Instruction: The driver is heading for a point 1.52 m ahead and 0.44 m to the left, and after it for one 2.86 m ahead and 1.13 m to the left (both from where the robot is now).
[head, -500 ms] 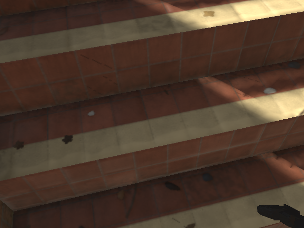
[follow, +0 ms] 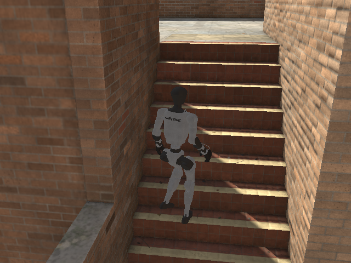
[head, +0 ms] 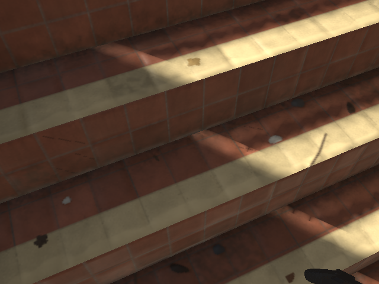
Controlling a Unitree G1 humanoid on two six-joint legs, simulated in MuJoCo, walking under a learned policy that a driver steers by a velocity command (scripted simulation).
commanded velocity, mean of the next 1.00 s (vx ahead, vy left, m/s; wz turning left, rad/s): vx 0.42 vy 0.00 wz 0.14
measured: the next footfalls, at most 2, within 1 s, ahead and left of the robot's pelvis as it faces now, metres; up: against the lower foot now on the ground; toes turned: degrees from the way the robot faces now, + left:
left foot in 0.08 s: +0.05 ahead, +0.12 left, +0.00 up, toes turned -2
right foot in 0.62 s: +0.47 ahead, -0.22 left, +0.20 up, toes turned -10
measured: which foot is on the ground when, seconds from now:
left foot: up 0.00-0.06, down 0.08-0.64, up 0.66-1.00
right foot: down 0.00-0.08, up 0.10-0.60, down 0.62-1.00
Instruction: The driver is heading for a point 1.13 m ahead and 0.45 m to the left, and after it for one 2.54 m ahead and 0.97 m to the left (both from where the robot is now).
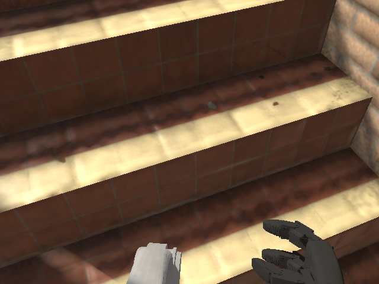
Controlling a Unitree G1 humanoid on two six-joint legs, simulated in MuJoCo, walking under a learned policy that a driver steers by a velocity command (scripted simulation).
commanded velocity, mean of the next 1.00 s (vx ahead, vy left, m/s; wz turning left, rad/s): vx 0.50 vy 0.00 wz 0.58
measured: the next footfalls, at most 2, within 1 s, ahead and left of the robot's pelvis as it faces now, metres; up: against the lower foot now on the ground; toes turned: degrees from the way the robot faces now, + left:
left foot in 0.16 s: +0.18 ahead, +0.05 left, +0.21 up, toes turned +6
right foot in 0.60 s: +0.52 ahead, -0.03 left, +0.41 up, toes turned +15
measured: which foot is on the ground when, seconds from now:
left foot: up 0.00-0.14, down 0.16-0.64, up 0.66-1.00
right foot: down 0.00-0.18, up 0.20-0.58, down 0.60-1.00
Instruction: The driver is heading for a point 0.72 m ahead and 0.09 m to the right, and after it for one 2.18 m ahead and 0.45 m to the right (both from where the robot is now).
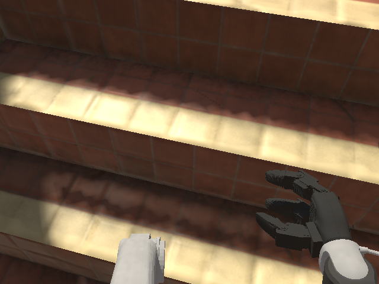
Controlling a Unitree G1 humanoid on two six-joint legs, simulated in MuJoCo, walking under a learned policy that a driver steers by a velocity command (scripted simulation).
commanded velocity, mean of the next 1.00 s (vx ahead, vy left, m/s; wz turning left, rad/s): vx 0.50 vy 0.00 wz -0.05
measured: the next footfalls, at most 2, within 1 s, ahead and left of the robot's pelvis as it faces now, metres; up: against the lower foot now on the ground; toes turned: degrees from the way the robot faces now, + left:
left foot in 0.08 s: +0.24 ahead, +0.13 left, +0.20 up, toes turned +6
right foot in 0.64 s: +0.46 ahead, +0.00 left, +0.41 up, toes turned +2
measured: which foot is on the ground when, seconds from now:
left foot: up 0.00-0.06, down 0.08-0.62, up 0.64-1.00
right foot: down 0.00-0.10, up 0.12-0.62, down 0.64-1.00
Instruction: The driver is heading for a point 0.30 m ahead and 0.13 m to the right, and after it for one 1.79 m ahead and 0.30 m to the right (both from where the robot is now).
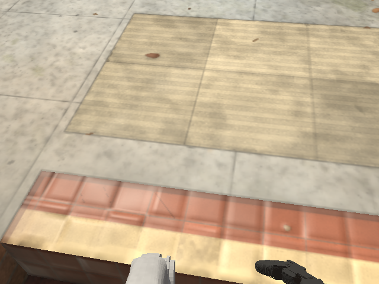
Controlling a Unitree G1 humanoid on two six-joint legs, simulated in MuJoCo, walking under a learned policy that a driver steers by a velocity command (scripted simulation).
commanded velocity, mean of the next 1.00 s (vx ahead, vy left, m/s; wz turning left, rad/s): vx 0.50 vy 0.00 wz -0.55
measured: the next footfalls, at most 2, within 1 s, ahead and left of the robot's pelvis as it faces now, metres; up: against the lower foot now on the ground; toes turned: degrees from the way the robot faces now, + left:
left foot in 0.18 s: +0.28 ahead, +0.19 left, +0.20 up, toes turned +0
right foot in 0.76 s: +0.50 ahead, -0.16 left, +0.41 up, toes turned -30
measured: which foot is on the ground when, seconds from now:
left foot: up 0.00-0.16, down 0.18-0.80, up 0.82-1.00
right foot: down 0.00-0.20, up 0.22-0.74, down 0.76-1.00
